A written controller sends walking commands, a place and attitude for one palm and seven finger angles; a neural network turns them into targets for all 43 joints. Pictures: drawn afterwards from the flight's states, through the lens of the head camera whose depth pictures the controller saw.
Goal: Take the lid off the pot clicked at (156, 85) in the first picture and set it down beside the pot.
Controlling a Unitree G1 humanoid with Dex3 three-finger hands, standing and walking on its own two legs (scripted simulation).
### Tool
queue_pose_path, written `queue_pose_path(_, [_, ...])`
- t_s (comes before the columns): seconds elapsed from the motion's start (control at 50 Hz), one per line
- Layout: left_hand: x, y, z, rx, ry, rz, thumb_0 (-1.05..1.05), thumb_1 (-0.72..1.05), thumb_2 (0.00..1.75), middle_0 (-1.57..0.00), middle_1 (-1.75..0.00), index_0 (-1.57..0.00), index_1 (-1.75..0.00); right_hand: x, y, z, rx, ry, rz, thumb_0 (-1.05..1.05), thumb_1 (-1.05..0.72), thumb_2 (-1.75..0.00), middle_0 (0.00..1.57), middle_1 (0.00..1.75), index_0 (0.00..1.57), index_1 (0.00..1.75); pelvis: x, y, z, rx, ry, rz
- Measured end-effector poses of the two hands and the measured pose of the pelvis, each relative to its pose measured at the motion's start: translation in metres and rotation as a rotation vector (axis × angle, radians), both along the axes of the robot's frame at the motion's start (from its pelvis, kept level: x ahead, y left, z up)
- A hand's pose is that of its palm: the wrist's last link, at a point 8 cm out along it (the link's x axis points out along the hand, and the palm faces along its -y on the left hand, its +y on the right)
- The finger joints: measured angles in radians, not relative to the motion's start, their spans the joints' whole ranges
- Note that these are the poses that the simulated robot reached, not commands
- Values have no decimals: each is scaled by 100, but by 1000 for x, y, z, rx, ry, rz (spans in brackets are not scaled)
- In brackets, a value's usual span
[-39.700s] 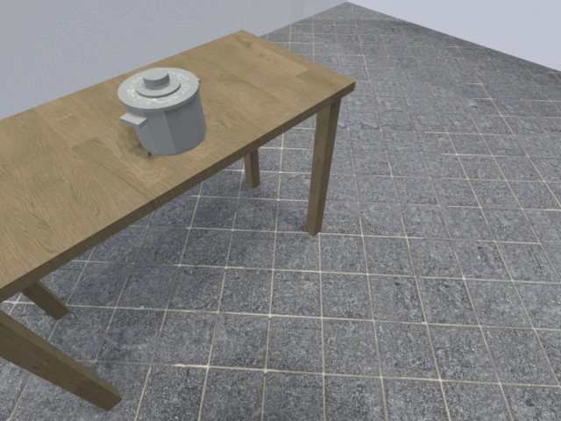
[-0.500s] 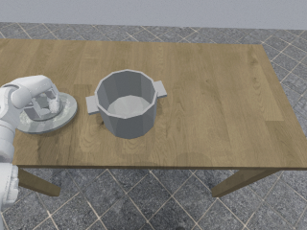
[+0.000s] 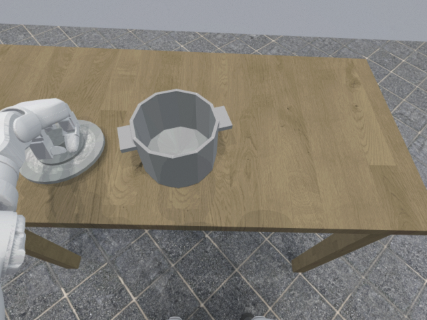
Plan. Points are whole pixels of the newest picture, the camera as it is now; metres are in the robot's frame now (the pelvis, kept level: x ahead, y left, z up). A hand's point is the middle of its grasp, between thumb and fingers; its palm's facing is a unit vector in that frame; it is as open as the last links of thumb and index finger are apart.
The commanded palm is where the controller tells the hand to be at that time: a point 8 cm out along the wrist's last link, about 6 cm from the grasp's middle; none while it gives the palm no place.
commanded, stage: lower the lid onto the table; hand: left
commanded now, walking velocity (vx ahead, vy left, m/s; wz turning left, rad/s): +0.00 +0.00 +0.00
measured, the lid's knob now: (56, 140) +0.45 +0.32 +0.02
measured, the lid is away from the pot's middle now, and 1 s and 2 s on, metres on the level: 0.24 0.25 0.25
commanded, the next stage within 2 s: open the fingers wide in 0.30 s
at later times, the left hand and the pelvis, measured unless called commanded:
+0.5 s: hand (52, 147) +0.42 +0.30 +0.05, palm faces -0.52 -0.05 -0.85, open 4.3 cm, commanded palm +0.44 +0.30 +0.09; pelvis -0.01 +0.00 -0.01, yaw -2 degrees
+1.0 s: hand (52, 149) +0.42 +0.31 +0.04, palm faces -0.47 -0.09 -0.88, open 6.0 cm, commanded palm +0.44 +0.31 +0.09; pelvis -0.01 +0.01 -0.01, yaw -1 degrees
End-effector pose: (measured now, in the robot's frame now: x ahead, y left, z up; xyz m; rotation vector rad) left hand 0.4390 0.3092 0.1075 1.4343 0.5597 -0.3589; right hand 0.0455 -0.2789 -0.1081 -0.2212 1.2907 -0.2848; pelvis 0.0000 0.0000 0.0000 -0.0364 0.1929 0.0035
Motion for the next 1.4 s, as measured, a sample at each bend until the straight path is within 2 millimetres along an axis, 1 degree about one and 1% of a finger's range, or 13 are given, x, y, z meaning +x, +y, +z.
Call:
queue_pose_path(0.3, [0, -4, -1, 19, 1, 12, -12, 21, 104, -50, -75, -119, -104, -37, -5, -6, -8, 47, -52, 0, -91, -90, 20, 30, 20, 30, -11, -3, -8, -2, 21, -13])
queue_pose_path(0.42, [0, -3, -1, 12, -3, 12, -12, 20, 104, -50, -75, -119, -104, -47, -4, -5, -14, 50, -67, 0, -91, -90, 20, 30, 20, 30, -14, -2, -9, -4, 23, -17])
queue_pose_path(0.46, [-4, -4, -3, 22, -22, -26, -12, 21, 104, -50, -75, -119, -104, -48, -4, -5, -16, 50, -72, 0, -91, -90, 20, 30, 20, 30, -14, -1, -9, -4, 25, -26])
queue_pose_path(0.52, [-12, -4, -6, 41, -48, -74, -12, 22, 102, -48, -75, -117, -105, -47, -2, -6, -20, 63, -70, 0, -91, -90, 20, 30, 20, 30, -14, 0, -9, -7, 23, -28])
queue_pose_path(0.6, [-17, 0, -7, -15, -80, -66, -11, 25, 98, -46, -76, -112, -105, -40, 2, -7, -20, 74, -53, 0, -91, -90, 20, 30, 20, 30, -15, 2, -9, -8, 20, -20])
queue_pose_path(0.72, [-18, 3, -8, -21, -104, -67, -11, 26, 90, -47, -80, -100, -106, -20, 7, -5, -15, 28, -29, 0, -91, -90, 20, 30, 20, 30, -13, 5, -8, -8, 25, -17])
queue_pose_path(0.82, [-18, 2, -9, -12, -108, -68, -8, 29, 82, -45, -83, -98, -109, -5, 10, -5, -4, -9, -14, 0, -91, -90, 20, 30, 20, 30, -12, 7, -8, -9, 22, -17])
queue_pose_path(0.92, [-17, 2, -10, -14, -105, -60, -4, 30, 76, -43, -86, -94, -111, 2, 13, -5, 4, -26, -3, 0, -91, -90, 20, 30, 20, 30, -11, 7, -8, -8, 20, -16])
queue_pose_path(1.0, [-14, 1, -10, -4, -105, -62, -2, 28, 72, -42, -89, -87, -110, 3, 14, -6, 8, -22, 0, 0, -91, -90, 20, 30, 20, 30, -10, 7, -8, -7, 23, -15])
queue_pose_path(1.26, [-10, 1, -11, 2, -96, -51, 0, 13, 58, -39, -97, -46, -98, -9, 11, -7, 11, 33, -26, 0, -91, -90, 20, 30, 20, 30, -3, 5, -6, -6, 22, -16])
queue_pose_path(1.4, [-8, 0, -12, 11, -86, -53, 0, 7, 55, -39, -100, -36, -95, -9, 8, -7, 9, 46, -27, 0, -91, -90, 20, 30, 20, 30, -1, 4, -6, -6, 26, -14])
